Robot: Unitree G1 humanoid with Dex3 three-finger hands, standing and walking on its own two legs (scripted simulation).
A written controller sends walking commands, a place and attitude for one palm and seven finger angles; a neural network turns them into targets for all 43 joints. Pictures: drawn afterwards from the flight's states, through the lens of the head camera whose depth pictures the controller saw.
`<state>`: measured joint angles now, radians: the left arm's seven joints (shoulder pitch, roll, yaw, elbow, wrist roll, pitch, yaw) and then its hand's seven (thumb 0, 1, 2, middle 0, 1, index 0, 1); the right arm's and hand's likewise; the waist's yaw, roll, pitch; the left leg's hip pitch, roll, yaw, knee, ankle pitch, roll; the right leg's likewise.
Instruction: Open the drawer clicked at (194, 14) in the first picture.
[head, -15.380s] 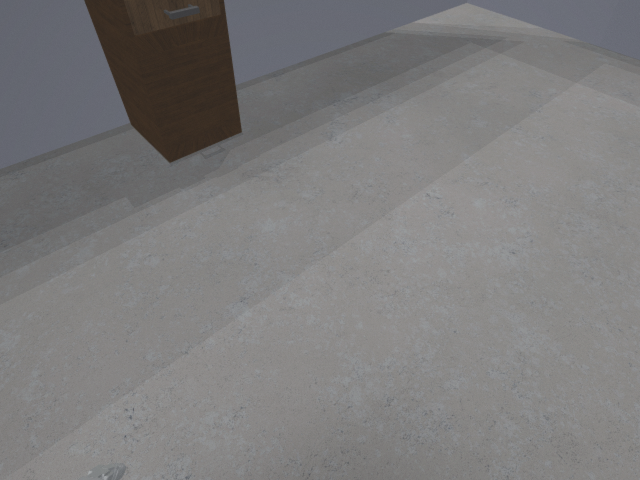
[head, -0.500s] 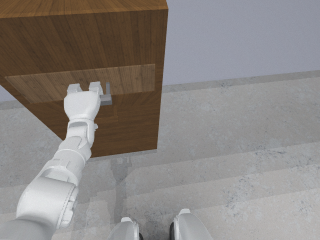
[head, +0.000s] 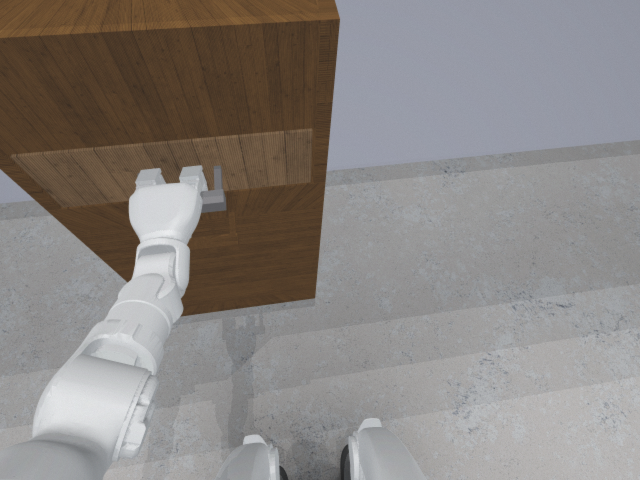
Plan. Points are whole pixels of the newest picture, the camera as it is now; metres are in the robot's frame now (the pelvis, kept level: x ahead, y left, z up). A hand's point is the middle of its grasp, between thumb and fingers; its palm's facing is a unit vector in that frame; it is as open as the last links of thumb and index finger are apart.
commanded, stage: pull the drawer open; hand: left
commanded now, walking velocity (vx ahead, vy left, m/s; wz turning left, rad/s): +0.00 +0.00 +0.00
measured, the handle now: (180, 191) +0.51 +0.18 -0.02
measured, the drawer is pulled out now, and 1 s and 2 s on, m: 0.00 0.05 0.09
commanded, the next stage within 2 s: none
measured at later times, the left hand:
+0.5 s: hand (181, 251) +0.42 +0.17 -0.05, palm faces -0.06 -0.08 -0.99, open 5.4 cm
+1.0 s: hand (179, 259) +0.41 +0.18 -0.05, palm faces -0.07 -0.06 -1.00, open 5.4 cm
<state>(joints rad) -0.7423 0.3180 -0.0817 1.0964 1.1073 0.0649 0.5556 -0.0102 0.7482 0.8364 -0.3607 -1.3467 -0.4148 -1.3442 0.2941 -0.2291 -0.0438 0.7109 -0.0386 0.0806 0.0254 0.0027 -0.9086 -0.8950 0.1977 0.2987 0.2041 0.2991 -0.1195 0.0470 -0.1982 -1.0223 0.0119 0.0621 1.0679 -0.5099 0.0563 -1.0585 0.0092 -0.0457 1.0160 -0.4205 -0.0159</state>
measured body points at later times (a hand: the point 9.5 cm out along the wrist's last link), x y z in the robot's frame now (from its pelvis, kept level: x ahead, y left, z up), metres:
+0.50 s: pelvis +0.04 +0.00 +0.02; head +0.15 +0.00 +0.46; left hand +0.42 +0.18 +0.01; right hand +0.11 -0.25 -0.11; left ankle -0.01 +0.08 -0.66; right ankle +0.02 -0.11 -0.66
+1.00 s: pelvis +0.01 +0.00 +0.01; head +0.11 -0.01 +0.45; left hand +0.41 +0.18 +0.01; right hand +0.10 -0.25 -0.13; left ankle -0.01 +0.09 -0.66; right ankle +0.02 -0.11 -0.66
